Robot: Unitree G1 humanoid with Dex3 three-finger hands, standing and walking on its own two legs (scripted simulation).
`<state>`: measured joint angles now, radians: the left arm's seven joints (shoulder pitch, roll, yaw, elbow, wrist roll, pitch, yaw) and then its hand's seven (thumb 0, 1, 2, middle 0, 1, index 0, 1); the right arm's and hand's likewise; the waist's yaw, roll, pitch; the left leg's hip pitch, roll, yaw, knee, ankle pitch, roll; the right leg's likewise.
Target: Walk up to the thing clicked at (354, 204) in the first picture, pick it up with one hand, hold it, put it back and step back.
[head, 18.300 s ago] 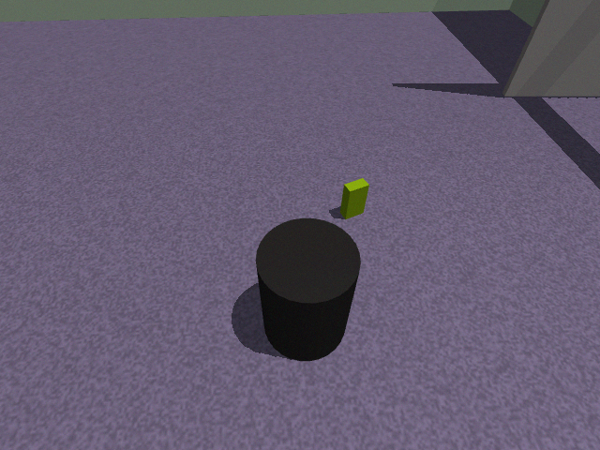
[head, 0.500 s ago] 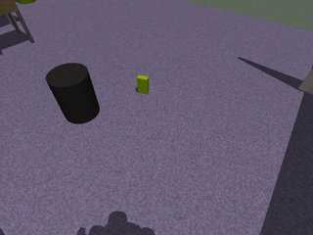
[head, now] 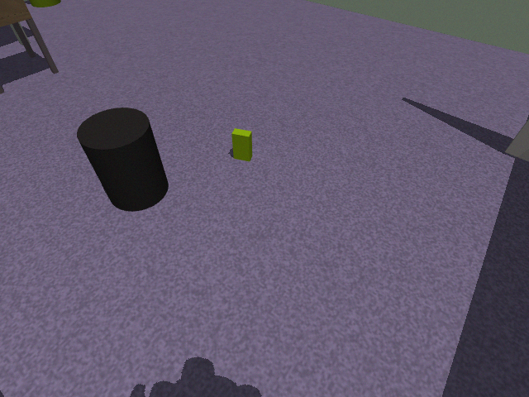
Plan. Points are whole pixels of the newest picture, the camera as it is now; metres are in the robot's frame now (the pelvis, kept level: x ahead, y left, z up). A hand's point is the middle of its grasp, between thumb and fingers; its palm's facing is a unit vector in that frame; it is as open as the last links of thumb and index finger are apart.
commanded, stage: stand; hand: left
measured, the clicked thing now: (242, 145) +1.48 +0.18 -0.69
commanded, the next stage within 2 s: walk up in 1.46 s
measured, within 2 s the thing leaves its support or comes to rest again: neither
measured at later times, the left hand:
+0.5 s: hand out of the picture +0.08 +0.26 -0.15, palm faces -0.01 -0.94 -0.35, open 7.4 cm
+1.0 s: hand out of the picture +0.08 +0.26 -0.15, palm faces -0.01 -0.93 -0.35, open 7.4 cm
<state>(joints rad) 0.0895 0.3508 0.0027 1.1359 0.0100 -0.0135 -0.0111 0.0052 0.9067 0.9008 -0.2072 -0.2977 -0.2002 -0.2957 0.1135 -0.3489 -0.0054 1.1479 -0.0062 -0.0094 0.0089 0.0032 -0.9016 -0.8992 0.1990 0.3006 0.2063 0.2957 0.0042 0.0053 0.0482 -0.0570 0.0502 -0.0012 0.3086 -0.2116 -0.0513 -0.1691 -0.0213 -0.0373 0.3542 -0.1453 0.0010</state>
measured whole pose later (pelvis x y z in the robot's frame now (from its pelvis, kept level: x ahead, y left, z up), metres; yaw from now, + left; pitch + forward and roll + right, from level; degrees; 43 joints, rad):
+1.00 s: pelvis +0.00 +0.00 +0.00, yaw +0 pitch -3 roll +0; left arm 0.10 0.36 0.00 1.13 0.01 -0.01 -0.01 0.00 0.91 0.90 -0.21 -0.30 -0.20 -0.30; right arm 0.13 -0.35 -0.01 1.13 -0.01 0.00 0.01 0.00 -0.90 -0.90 0.20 0.30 0.21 0.30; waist 0.01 0.01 0.04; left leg -0.05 0.05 0.00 0.31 -0.21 -0.05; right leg -0.16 -0.02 -0.04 0.35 -0.15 0.00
